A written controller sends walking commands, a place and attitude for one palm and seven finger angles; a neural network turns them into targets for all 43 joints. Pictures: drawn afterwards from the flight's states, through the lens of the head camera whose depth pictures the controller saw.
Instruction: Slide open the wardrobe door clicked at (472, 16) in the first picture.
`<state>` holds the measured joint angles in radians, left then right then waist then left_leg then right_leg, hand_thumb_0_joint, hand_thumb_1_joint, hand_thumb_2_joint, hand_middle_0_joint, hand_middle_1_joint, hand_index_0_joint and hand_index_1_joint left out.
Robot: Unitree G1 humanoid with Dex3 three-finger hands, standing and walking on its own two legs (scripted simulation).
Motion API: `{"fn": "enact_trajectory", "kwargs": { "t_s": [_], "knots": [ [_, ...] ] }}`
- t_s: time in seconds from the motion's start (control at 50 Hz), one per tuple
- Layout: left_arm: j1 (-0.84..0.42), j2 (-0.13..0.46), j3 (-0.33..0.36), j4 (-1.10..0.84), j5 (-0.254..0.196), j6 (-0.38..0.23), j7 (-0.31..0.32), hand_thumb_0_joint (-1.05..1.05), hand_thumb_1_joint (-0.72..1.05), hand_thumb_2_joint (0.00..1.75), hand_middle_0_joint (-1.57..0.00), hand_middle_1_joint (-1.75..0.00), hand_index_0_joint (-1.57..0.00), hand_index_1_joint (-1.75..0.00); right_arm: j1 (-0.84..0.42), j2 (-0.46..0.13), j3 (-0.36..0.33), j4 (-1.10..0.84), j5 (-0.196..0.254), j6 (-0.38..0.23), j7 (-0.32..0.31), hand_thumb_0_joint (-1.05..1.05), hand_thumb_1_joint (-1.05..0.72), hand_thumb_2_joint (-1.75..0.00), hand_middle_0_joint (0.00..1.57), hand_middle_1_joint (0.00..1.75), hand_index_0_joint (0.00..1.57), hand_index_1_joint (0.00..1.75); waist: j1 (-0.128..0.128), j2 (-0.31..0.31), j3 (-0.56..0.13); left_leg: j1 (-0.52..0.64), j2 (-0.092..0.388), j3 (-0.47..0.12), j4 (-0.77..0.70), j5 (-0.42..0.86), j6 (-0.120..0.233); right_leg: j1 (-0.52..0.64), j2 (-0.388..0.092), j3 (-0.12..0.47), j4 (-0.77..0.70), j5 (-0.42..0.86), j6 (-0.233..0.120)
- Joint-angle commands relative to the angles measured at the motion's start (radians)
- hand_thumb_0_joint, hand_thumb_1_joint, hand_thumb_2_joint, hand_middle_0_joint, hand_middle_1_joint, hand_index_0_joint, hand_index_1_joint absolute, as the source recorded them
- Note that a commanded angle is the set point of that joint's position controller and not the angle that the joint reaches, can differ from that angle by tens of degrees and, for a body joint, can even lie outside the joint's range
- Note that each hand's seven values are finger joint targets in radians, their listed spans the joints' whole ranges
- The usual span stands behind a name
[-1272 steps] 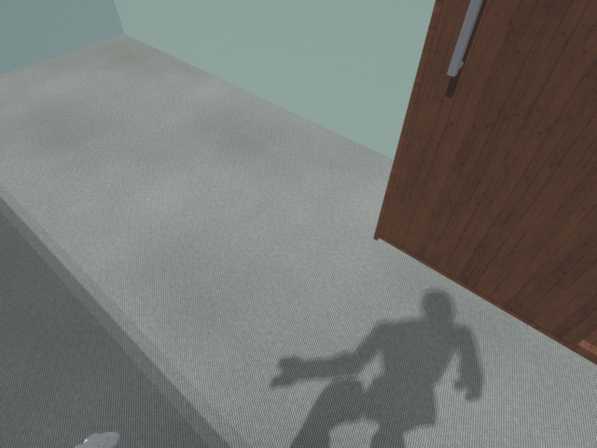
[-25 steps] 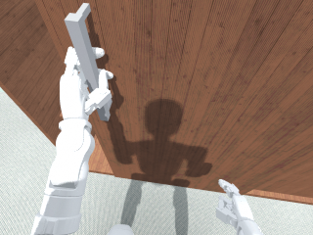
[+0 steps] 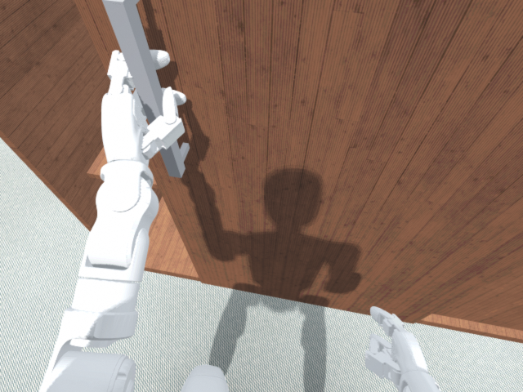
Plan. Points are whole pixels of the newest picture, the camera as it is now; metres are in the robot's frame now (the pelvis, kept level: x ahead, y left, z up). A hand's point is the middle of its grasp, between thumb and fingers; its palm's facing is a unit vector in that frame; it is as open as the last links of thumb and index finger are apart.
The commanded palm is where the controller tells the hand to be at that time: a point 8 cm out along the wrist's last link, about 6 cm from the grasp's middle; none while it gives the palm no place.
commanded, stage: step sideways, sliding the door along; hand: left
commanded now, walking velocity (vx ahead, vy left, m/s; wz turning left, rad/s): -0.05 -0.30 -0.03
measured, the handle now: (161, 97) +0.42 +0.23 +0.19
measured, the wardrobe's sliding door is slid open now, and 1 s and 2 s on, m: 0.29 0.46 0.46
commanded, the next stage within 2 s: stop walking and hold the door there in 1.22 s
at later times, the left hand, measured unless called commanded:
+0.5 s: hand (243, 130) +0.38 +0.11 +0.19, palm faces +0.34 -0.94 -0.04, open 6.5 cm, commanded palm +0.34 +0.08 +0.18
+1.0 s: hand (317, 139) +0.38 +0.02 +0.19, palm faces +0.40 -0.92 -0.02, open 6.7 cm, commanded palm +0.34 -0.01 +0.18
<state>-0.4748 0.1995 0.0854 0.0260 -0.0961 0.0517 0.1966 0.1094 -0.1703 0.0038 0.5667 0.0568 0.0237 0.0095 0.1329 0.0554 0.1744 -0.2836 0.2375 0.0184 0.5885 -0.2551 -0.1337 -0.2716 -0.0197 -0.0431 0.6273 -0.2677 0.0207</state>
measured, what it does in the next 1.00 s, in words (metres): steps to the right: right foot, then left foot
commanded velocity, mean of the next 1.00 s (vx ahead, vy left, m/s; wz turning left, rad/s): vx -0.12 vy -0.29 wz -0.08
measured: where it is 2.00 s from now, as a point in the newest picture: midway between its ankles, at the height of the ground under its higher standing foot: outside the picture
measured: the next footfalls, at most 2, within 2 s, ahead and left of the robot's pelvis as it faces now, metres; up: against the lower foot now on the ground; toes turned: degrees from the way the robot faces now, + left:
right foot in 0.02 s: +0.05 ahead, -0.16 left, +0.00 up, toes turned -3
left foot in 0.16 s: +0.06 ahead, +0.11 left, +0.00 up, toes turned +10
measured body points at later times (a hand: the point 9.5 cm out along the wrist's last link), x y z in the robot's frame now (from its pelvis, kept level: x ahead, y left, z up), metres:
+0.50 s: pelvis +0.01 -0.10 +0.00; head +0.08 -0.09 +0.45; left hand +0.36 +0.15 +0.19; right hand +0.25 -0.27 -0.08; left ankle +0.02 +0.10 -0.73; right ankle +0.03 -0.26 -0.71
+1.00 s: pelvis +0.02 -0.21 +0.00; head +0.09 -0.19 +0.45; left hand +0.35 +0.06 +0.19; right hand +0.25 -0.38 -0.09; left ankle +0.01 +0.00 -0.73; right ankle +0.04 -0.36 -0.71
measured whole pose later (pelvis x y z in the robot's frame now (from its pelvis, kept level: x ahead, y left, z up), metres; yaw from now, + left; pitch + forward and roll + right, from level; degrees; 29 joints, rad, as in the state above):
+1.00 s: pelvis +0.02 -0.21 +0.00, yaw +0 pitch -2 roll -4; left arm -0.39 0.21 0.15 -0.08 -0.08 0.03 0.21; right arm 0.09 -0.16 0.00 0.54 0.05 -0.05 0.02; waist 0.14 0.06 0.20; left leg -0.22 0.28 0.08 0.56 -0.28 -0.15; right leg -0.28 -0.02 -0.05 0.60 -0.19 0.03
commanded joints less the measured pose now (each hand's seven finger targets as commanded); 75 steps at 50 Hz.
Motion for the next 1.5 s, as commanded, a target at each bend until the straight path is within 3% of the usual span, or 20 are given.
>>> {"fn": "enact_trajectory", "kwargs": {
  "t_s": [0.0,0.1,0.14,0.16,0.44,0.52,0.58,0.62,0.66,0.7,0.94,1.02,1.06,1.12,1.16,1.3,1.32,1.38,1.42,1.48],
  "knots": [
    [-0.458,0.01,-0.23,-0.385,0.042,-0.16,-0.082,0.0,0.9,0.9,-0.45,-1.4,-0.45,-1.4,-0.148,-0.095,-0.038,-0.133,0.004,-0.07,-0.028,0.0,-0.9,-0.9,0.2,0.3,0.2,0.3,-0.137,-0.239,-0.512,-0.074,-0.119,0.082,0.284,-0.129,0.084,0.299,-0.248,0.189,-0.171,0.815,-0.122],
    [-0.473,-0.069,-0.273,-0.442,0.025,-0.191,-0.079,0.0,0.9,0.9,-0.45,-1.4,-0.45,-1.4,-0.115,-0.103,-0.043,-0.073,-0.013,-0.063,-0.064,0.0,-0.9,-0.9,0.2,0.3,0.2,0.3,-0.154,-0.225,-0.532,-0.002,-0.14,0.067,-0.032,-0.072,0.098,0.324,-0.218,0.13,0.071,0.989,-0.149],
    [-0.424,-0.102,-0.312,-0.459,0.003,-0.198,-0.104,0.0,0.9,0.9,-0.45,-1.4,-0.45,-1.4,-0.115,-0.192,-0.089,-0.128,-0.018,-0.042,-0.055,0.0,-0.9,-0.9,0.2,0.3,0.2,0.3,-0.147,0.221,-0.581,0.551,0.275,-0.314,-0.115,1.052,0.259,-0.251,-0.012,0.025,0.365,-0.077,0.02],
    [-0.402,-0.151,-0.32,-0.357,0.017,-0.176,-0.123,0.0,0.9,0.9,-0.45,-1.4,-0.45,-1.4,-0.152,-0.194,-0.083,-0.158,-0.006,-0.031,-0.008,0.0,-0.9,-0.9,0.2,0.3,0.2,0.3,-0.12,0.117,-0.594,0.461,0.299,-0.301,-0.134,0.811,0.294,-0.229,-0.006,0.123,0.511,-0.288,-0.003],
    [-0.373,-0.047,-0.24,-0.448,0.025,-0.17,-0.106,0.0,0.9,0.9,-0.45,-1.4,-0.45,-1.4,-0.118,-0.166,-0.072,-0.157,0.0,-0.107,-0.004,0.0,-0.9,-0.9,0.2,0.3,0.2,0.3,-0.151,0.246,-0.506,0.404,0.137,0.041,-0.022,0.763,0.163,0.005,0.038,-0.034,-0.059,0.045,0.006],
    [-0.323,0.076,-0.167,-0.457,0.039,-0.179,-0.081,0.0,0.9,0.9,-0.45,-1.4,-0.45,-1.4,-0.149,-0.085,-0.041,-0.151,0.002,-0.129,-0.034,0.0,-0.9,-0.9,0.2,0.3,0.2,0.3,-0.115,-0.275,-0.522,-0.076,-0.16,0.087,0.36,-0.266,0.095,0.3,-0.269,0.218,-0.138,1.195,-0.128],
    [-0.333,0.032,-0.173,-0.564,0.021,-0.2,-0.062,0.0,0.9,0.9,-0.45,-1.4,-0.45,-1.4,-0.122,-0.092,-0.039,-0.108,-0.003,-0.13,-0.067,0.0,-0.9,-0.9,0.2,0.3,0.2,0.3,-0.118,-0.345,-0.584,-0.191,-0.158,0.017,0.307,-0.337,0.085,0.471,-0.29,0.25,-0.007,1.307,-0.194],
    [-0.327,-0.003,-0.195,-0.547,0.025,-0.221,-0.063,0.0,0.9,0.9,-0.45,-1.4,-0.45,-1.4,-0.109,-0.102,-0.045,-0.097,-0.011,-0.105,-0.072,0.0,-0.9,-0.9,0.2,0.3,0.2,0.3,-0.145,-0.231,-0.583,0.016,-0.123,0.071,-0.033,-0.014,0.081,0.367,-0.219,0.139,0.07,1.133,-0.134],
    [-0.27,-0.059,-0.243,-0.528,0.011,-0.214,-0.094,0.0,0.9,0.9,-0.45,-1.4,-0.45,-1.4,-0.122,-0.178,-0.094,-0.142,-0.016,-0.081,-0.059,0.0,-0.9,-0.9,0.2,0.3,0.2,0.3,-0.138,0.116,-0.617,0.537,0.255,-0.255,-0.091,1.114,0.258,-0.174,-0.018,0.042,0.273,0.084,0.027],
    [-0.389,-0.112,-0.279,-0.561,0.038,-0.205,-0.12,0.0,0.9,0.9,-0.45,-1.4,-0.45,-1.4,-0.165,-0.177,-0.089,-0.183,-0.015,-0.075,-0.003,0.0,-0.9,-0.9,0.2,0.3,0.2,0.3,-0.13,0.163,-0.548,0.436,0.306,-0.213,-0.111,0.948,0.308,-0.264,0.001,0.109,0.476,-0.287,0.015],
    [-0.3,-0.032,-0.225,-0.514,0.032,-0.187,-0.102,0.0,0.9,0.9,-0.45,-1.4,-0.45,-1.4,-0.114,-0.161,-0.071,-0.166,-0.002,-0.138,-0.005,0.0,-0.9,-0.9,0.2,0.3,0.2,0.3,-0.143,0.242,-0.494,0.399,0.132,0.068,-0.009,0.773,0.147,0.028,0.034,-0.042,-0.109,0.11,0.008],
    [-0.222,0.124,-0.1,-0.514,0.039,-0.196,-0.067,0.0,0.9,0.9,-0.45,-1.4,-0.45,-1.4,-0.116,-0.093,-0.046,-0.14,-0.004,-0.153,-0.044,0.0,-0.9,-0.9,0.2,0.3,0.2,0.3,-0.103,-0.28,-0.566,-0.076,-0.161,0.089,0.362,-0.299,0.064,0.344,-0.277,0.234,-0.104,1.312,-0.137],
    [-0.219,0.115,-0.086,-0.582,0.028,-0.202,-0.052,0.0,0.9,0.9,-0.45,-1.4,-0.45,-1.4,-0.096,-0.099,-0.044,-0.111,-0.005,-0.15,-0.066,0.0,-0.9,-0.9,0.2,0.3,0.2,0.3,-0.11,-0.349,-0.609,-0.164,-0.155,0.027,0.317,-0.341,0.078,0.477,-0.295,0.24,-0.012,1.401,-0.176],
    [-0.257,0.067,-0.114,-0.61,0.018,-0.227,-0.059,0.0,0.9,0.9,-0.45,-1.4,-0.45,-1.4,-0.091,-0.131,-0.059,-0.104,-0.011,-0.118,-0.079,0.0,-0.9,-0.9,0.2,0.3,0.2,0.3,-0.157,-0.139,-0.619,0.305,0.008,0.006,-0.083,0.564,0.125,0.129,-0.152,0.062,0.138,0.92,-0.04],
    [-0.219,-0.02,-0.153,-0.52,0.028,-0.2,-0.092,0.0,0.9,0.9,-0.45,-1.4,-0.45,-1.4,-0.135,-0.186,-0.089,-0.158,-0.017,-0.089,-0.022,0.0,-0.9,-0.9,0.2,0.3,0.2,0.3,-0.116,0.192,-0.599,0.551,0.305,-0.197,-0.096,1.203,0.286,-0.232,0.002,0.101,0.365,-0.291,0.02],
    [-0.247,0.032,-0.116,-0.52,0.036,-0.182,-0.099,0.0,0.9,0.9,-0.45,-1.4,-0.45,-1.4,-0.117,-0.175,-0.096,-0.169,-0.016,-0.138,0.004,0.0,-0.9,-0.9,0.2,0.3,0.2,0.3,-0.128,0.299,-0.46,0.49,0.188,0.057,-0.13,0.958,0.195,-0.189,0.018,-0.011,0.214,-0.064,0.014],
    [-0.014,0.572,0.462,-0.144,0.057,-0.182,-0.047,0.0,0.9,0.9,-0.45,-1.4,-0.45,-1.4,-0.033,-0.233,-0.127,-0.09,-0.017,-0.118,-0.028,0.0,-0.9,-0.9,0.2,0.3,0.2,0.3,-0.123,0.289,-0.471,0.478,0.181,0.098,-0.154,0.928,0.187,-0.184,0.047,-0.039,0.213,-0.062,0.028],
    [-0.038,0.379,0.26,-0.311,0.029,-0.193,-0.071,0.0,0.9,0.9,-0.45,-1.4,-0.45,-1.4,-0.079,-0.192,-0.078,-0.142,-0.005,-0.13,-0.027,0.0,-0.9,-0.9,0.2,0.3,0.2,0.3,-0.124,0.354,-0.436,0.425,0.144,0.14,-0.059,0.813,0.14,-0.064,0.05,-0.064,-0.068,0.034,0.007],
    [0.036,0.456,0.326,-0.238,0.042,-0.195,-0.06,0.0,0.9,0.9,-0.45,-1.4,-0.45,-1.4,-0.047,-0.191,-0.074,-0.13,0.004,-0.15,-0.035,0.0,-0.9,-0.9,0.2,0.3,0.2,0.3,-0.109,0.153,-0.481,0.292,0.03,0.175,0.176,0.552,0.106,0.139,-0.001,-0.032,-0.237,0.436,-0.009],
    [0.13,0.658,0.514,-0.116,0.044,-0.179,-0.035,0.0,0.9,0.9,-0.45,-1.4,-0.45,-1.4,-0.06,-0.158,-0.04,-0.096,-0.013,-0.169,-0.083,0.0,-0.9,-0.9,0.2,0.3,0.2,0.3,-0.096,-0.251,-0.479,-0.181,-0.163,0.013,0.527,-0.417,0.076,0.265,-0.357,0.307,-0.135,1.28,-0.159]
  ]
}}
